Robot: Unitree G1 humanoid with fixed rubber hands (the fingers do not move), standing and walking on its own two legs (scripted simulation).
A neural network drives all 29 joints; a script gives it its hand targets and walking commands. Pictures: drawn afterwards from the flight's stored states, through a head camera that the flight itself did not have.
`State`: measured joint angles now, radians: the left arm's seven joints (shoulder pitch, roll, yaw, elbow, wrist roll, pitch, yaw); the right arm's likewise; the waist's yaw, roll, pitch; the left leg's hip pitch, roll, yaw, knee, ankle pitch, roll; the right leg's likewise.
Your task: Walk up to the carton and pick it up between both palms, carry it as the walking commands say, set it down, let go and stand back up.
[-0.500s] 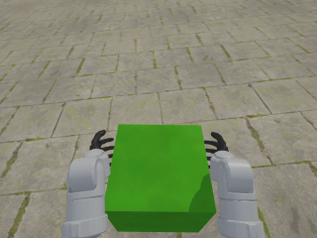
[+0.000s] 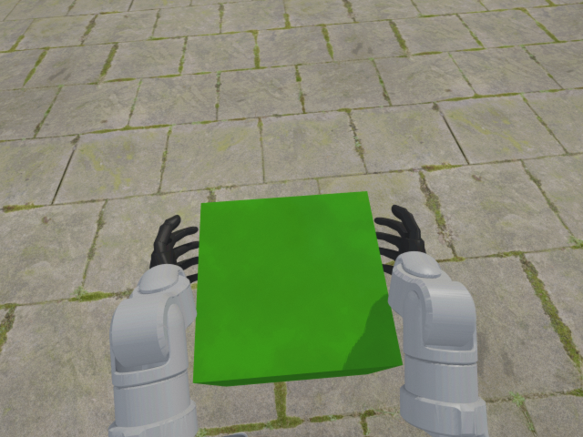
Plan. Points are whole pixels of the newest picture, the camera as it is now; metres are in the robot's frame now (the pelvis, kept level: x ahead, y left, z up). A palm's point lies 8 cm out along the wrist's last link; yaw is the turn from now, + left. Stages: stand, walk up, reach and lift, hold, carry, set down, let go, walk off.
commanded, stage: carry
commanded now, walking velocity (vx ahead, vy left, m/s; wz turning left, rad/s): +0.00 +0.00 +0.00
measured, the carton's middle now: (291, 296) +0.31 +0.00 -0.01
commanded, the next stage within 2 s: none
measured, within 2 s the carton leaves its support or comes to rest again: neither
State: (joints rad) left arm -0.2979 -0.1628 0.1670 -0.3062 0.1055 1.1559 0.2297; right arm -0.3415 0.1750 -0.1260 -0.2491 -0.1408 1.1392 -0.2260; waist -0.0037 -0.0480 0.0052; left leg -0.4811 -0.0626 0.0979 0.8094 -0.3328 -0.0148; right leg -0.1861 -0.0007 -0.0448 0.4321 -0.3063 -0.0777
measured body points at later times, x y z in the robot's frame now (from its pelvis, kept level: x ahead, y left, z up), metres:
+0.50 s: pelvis +0.06 -0.04 -0.01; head +0.06 -0.07 +0.44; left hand +0.36 +0.09 +0.07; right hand +0.34 -0.21 +0.06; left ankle +0.01 +0.11 -0.73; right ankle -0.02 -0.07 -0.75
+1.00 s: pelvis +0.08 +0.00 -0.02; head +0.09 +0.00 +0.43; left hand +0.39 +0.14 +0.06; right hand +0.38 -0.17 +0.06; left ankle +0.05 +0.10 -0.74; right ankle -0.02 -0.07 -0.75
